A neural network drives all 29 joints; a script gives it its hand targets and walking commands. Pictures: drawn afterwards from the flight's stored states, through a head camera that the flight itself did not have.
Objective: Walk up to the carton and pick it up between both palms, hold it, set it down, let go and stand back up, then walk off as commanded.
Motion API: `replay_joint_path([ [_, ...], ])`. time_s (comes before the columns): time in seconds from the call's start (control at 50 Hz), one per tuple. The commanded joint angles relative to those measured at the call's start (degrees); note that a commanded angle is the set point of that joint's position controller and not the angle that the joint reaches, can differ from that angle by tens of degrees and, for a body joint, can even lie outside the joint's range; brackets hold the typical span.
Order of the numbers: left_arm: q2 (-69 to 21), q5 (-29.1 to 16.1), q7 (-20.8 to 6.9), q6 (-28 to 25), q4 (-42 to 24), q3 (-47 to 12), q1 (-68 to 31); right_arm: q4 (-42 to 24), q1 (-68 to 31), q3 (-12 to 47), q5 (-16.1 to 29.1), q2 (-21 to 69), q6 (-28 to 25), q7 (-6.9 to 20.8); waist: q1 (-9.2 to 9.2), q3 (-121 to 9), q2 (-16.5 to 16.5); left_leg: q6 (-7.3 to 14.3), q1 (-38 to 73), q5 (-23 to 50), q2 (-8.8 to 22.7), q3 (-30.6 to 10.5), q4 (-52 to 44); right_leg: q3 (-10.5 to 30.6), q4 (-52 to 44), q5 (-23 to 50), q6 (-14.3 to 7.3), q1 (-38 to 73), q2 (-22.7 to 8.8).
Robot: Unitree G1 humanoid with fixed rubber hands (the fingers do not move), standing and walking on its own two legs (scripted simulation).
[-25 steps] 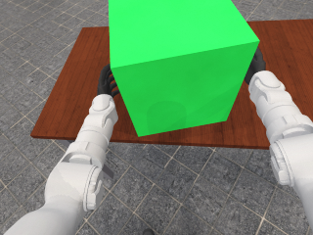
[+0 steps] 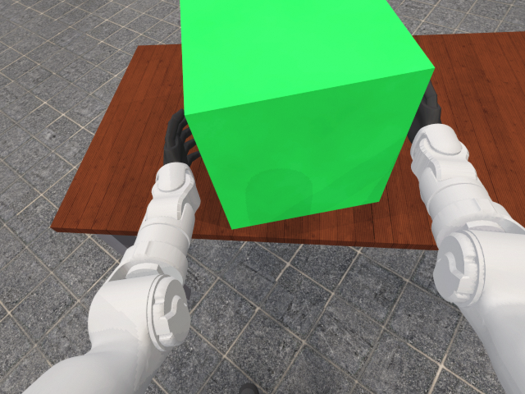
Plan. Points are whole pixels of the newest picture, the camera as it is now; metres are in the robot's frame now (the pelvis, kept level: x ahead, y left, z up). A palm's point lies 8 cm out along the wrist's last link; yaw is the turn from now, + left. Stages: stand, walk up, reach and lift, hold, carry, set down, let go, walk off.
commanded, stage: reach and lift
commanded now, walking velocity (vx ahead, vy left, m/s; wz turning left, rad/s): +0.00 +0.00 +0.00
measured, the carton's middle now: (288, 106) +0.55 +0.02 +0.08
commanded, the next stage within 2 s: none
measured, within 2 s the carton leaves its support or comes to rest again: leaves its support in 1.74 s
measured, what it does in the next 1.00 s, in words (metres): stands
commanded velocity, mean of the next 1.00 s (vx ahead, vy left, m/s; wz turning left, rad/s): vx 0.00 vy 0.00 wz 0.00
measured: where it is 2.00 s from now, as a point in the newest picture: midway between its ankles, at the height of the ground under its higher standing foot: outside the picture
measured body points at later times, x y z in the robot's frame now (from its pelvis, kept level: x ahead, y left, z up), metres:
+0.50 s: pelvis +0.00 +0.00 +0.00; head +0.09 -0.02 +0.44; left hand +0.45 +0.19 +0.07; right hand +0.50 -0.18 +0.09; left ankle +0.02 +0.15 -0.73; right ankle -0.01 -0.11 -0.73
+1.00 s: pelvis +0.00 +0.00 +0.00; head +0.09 -0.02 +0.44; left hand +0.45 +0.19 +0.07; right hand +0.50 -0.18 +0.09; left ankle +0.02 +0.15 -0.73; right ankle -0.01 -0.11 -0.73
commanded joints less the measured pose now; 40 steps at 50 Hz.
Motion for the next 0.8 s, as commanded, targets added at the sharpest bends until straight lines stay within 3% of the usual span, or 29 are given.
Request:
replay_joint_path([
  [0.0,-21.08,3.89,-6.88,-4.28,-10.99,-7.88,-35.01,-9.08,-33.42,2.42,-13.68,23.96,-5.56,8.37,0.67,-45.18,-13.69,1.69,21.04,19.59,-1.46,6.13,0.49,-6.06,-1.92,40.34,5.45,26.06,0.92],
  [0.04,-19.79,5.27,-7.03,-3.71,-9.51,-5.39,-34.28,-8.2,-31.77,2.29,-14.74,24.39,-4.81,8.22,0.64,-40.83,-14.55,2.48,19.22,16.54,-1.99,7.0,-0.26,-5.52,-2.67,39.25,5.49,26.38,0.12],
  [0.1,-20.44,4.27,-6.85,-3.84,-11.1,-7.64,-34.97,-9.09,-31.71,2.01,-14.89,25.4,-5.24,8.2,0.12,-44.01,-14.16,2.29,20.25,18.81,-1.64,6.49,0.09,-5.91,-1.66,41.11,5.95,26.46,0.89],
  [0.12,-20.37,4.36,-6.76,-3.54,-10.62,-6.85,-33.88,-8.01,-31.25,2.77,-14.81,25.34,-4.94,8.52,0.88,-41.69,-13.67,2.61,20.38,18.03,-1.85,6.48,-0.1,-5.88,-2.25,40.41,5.73,26.74,0.38],
  [0.14,-21.15,3.95,-6.41,-3.67,-12.12,-8.95,-34.53,-7.72,-29.74,2.25,-14.6,24.74,-4.9,8.4,-0.84,-43.8,-12.81,2.25,22.97,20.12,-1.17,5.92,0.62,-6.4,-2.31,39.03,5.45,24.72,1.23],
  [0.16,-20.67,3.98,-6.52,-3.45,-10.72,-7.45,-34.3,-8.88,-31.81,2.73,-14.47,24.05,-4.83,8.59,1.04,-42.29,-13.58,2.48,22.64,19.7,-1.39,6.2,0.14,-6.26,-2.5,38.9,5.63,24.28,0.83],
  [0.18,-20.38,3.27,-6.67,-3.4,-10.66,-8.0,-33.51,-8.57,-30.43,3.23,-14.23,24.56,-4.65,8.22,-0.1,-41.41,-14.3,2.84,21.88,19.62,-1.65,6.19,0.44,-6.18,-2.73,40.22,5.63,24.95,0.72],
  [0.22,-20.98,3.98,-6.32,-3.06,-10.5,-7.83,-33.21,-7.57,-31.1,3.43,-14.03,25.01,-4.83,8.52,1.23,-41.57,-13.78,2.59,21.74,19.93,-1.44,5.9,0.16,-6.05,-2.88,39.33,5.46,26.13,0.83],
  [0.24,-20.01,3.61,-6.33,-3.46,-11.06,-7.55,-34.55,-7.91,-30.52,3.54,-13.66,25.45,-4.43,8.29,0.29,-42.1,-13.87,2.67,20.99,17.76,-1.55,6.25,-0.41,-5.43,-2.76,38.99,5.46,27.18,0.7],
  [0.26,-20.36,3.72,-6.32,-3.45,-11.15,-8.37,-33.69,-7.7,-30.16,3.48,-13.85,25.63,-4.52,8.3,0.0,-41.38,-13.87,2.63,22.51,20.47,-1.65,5.89,0.25,-5.74,-2.62,40.72,5.64,26.46,1.0],
  [0.28,-21.41,3.52,-6.25,-3.38,-10.97,-8.47,-33.9,-6.82,-30.39,3.93,-13.89,25.39,-4.61,8.48,0.45,-41.4,-13.57,2.43,21.42,19.38,-1.51,5.69,-0.06,-6.03,-2.99,39.04,5.55,26.62,0.82],
  [0.3,-20.68,3.63,-6.27,-3.19,-11.31,-8.31,-35.21,-7.88,-30.17,2.65,-14.26,24.92,-4.26,8.2,-1.22,-41.64,-12.69,2.65,22.18,17.65,-1.56,5.21,-0.43,-5.98,-3.07,38.22,5.51,25.45,0.4],
  [0.32,-20.53,2.98,-6.27,-3.21,-9.95,-8.19,-34.18,-8.47,-30.84,3.87,-13.72,25.43,-4.58,8.03,0.02,-41.45,-14.41,2.63,21.09,18.67,-1.64,5.75,-0.09,-5.88,-3.25,38.66,5.42,26.06,1.03],
  [0.36,-20.48,3.15,-6.03,-3.62,-11.06,-8.24,-35.53,-7.54,-31.53,3.0,-14.18,25.42,-4.64,8.02,-0.64,-42.68,-14.56,2.62,21.65,18.28,-1.56,5.54,0.19,-5.71,-2.93,38.53,5.3,25.93,0.7],
  [0.38,-21.48,3.26,-6.1,-4.0,-9.71,-9.25,-33.92,-7.94,-30.92,3.92,-14.02,26.38,-5.02,8.32,0.11,-43.85,-12.88,2.55,22.49,20.49,-1.3,5.3,0.59,-5.72,-2.71,40.13,5.31,24.62,0.85],
  [0.4,-20.94,3.52,-5.99,-3.61,-9.37,-8.44,-35.17,-5.25,-30.51,2.71,-14.46,25.4,-4.36,8.31,-0.63,-40.47,-12.88,2.71,21.91,18.61,-1.3,4.93,0.18,-6.1,-3.81,36.68,5.17,23.71,0.33],
  [0.42,-22.17,3.79,-6.11,-3.58,-9.42,-7.98,-33.16,-7.51,-31.19,4.53,-13.82,26.63,-4.9,8.5,1.3,-40.72,-14.98,2.63,20.2,18.93,-1.29,5.49,-0.4,-5.51,-3.21,37.96,5.02,25.57,0.89],
  [0.44,-22.77,3.78,-6.06,-3.64,-10.49,-9.08,-33.71,-8.31,-31.23,4.49,-14.31,27.1,-5.24,8.45,0.21,-42.98,-14.13,2.7,21.84,19.44,-1.31,5.16,0.06,-5.9,-2.86,38.53,5.07,25.73,0.97],
  [0.5,-23.1,2.67,-5.51,-3.89,-10.56,-9.96,-35.65,-6.61,-31.32,3.18,-13.84,26.36,-5.24,8.74,-0.33,-43.14,-12.59,1.92,25.15,21.49,-0.68,4.65,1.25,-6.15,-3.84,35.63,4.33,21.1,1.48],
  [0.56,-21.5,4.17,-6.02,-2.93,-8.76,-8.16,-33.56,-4.4,-29.66,3.66,-14.62,26.51,-4.38,8.5,0.08,-39.15,-13.92,2.63,23.95,19.39,-1.05,5.01,-0.1,-5.87,-4.46,34.44,5.05,21.66,0.9],
  [0.58,-21.13,2.82,-6.13,-3.41,-9.84,-8.71,-35.29,-5.85,-30.83,3.62,-14.13,26.75,-4.5,8.59,-0.03,-41.51,-14.44,2.64,23.26,18.6,-1.15,5.08,0.18,-5.37,-4.43,35.7,5.05,23.1,0.58],
  [0.62,-22.52,3.72,-6.22,-3.66,-9.19,-9.3,-34.42,-5.35,-30.76,3.64,-14.96,27.83,-5.25,8.35,-0.77,-42.52,-13.13,2.46,22.2,19.01,-1.14,4.54,-0.02,-5.59,-3.42,37.78,5.02,24.71,0.76],
  [0.64,-22.19,2.97,-6.02,-3.96,-8.87,-9.55,-35.18,-6.05,-30.89,3.98,-14.32,27.75,-5.08,8.48,-0.24,-43.23,-14.55,2.43,21.75,19.77,-1.1,4.85,0.55,-5.76,-2.77,36.79,4.97,22.92,1.5],
  [0.66,-22.22,3.56,-6.14,-4.14,-7.91,-8.24,-34.22,-7.25,-32.04,4.67,-14.0,28.12,-5.35,8.74,1.56,-42.87,-14.73,2.77,20.5,19.74,-1.41,5.45,0.83,-5.15,-2.81,38.39,5.0,23.75,1.15],
  [0.7,-23.46,2.42,-6.3,-4.15,-8.46,-10.23,-33.74,-5.93,-32.23,5.37,-14.03,28.42,-6.01,8.57,0.47,-42.6,-14.5,2.57,21.43,20.93,-1.21,4.49,0.58,-5.31,-2.91,40.86,5.28,24.61,0.88],
  [0.72,-23.03,2.64,-6.52,-4.65,-9.72,-10.28,-35.79,-5.33,-30.61,4.78,-14.73,29.31,-5.95,8.41,-1.28,-43.21,-15.15,2.66,21.57,19.73,-1.17,4.48,0.14,-5.73,-3.39,39.14,5.34,24.8,0.7],
  [0.76,-23.89,2.21,-6.26,-4.6,-10.03,-11.31,-36.38,-5.07,-31.23,5.46,-14.22,29.21,-6.57,8.43,-0.35,-45.16,-12.95,2.26,23.08,22.04,-1.17,4.5,1.31,-5.6,-3.34,40.15,4.94,23.45,0.83],
  [0.78,-24.09,2.64,-6.04,-4.49,-9.64,-11.13,-36.52,-4.55,-30.93,4.74,-14.82,29.17,-6.47,8.2,-1.18,-44.65,-13.29,2.29,24.48,21.35,-0.92,4.07,0.78,-5.81,-3.69,38.16,4.72,22.74,1.03],
])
